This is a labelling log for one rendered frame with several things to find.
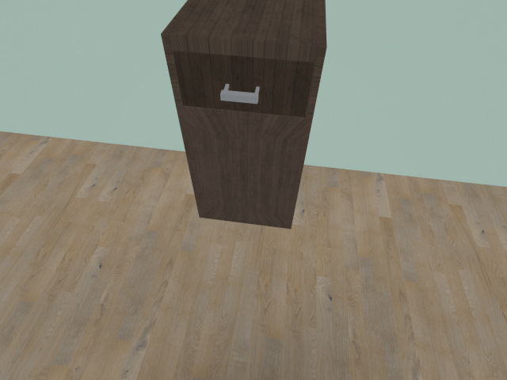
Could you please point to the cabinet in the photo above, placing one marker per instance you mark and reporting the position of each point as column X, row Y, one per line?
column 247, row 166

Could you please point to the handle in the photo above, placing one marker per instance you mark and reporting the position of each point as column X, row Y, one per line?
column 236, row 96

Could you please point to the drawer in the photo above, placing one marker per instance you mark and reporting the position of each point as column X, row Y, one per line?
column 284, row 84

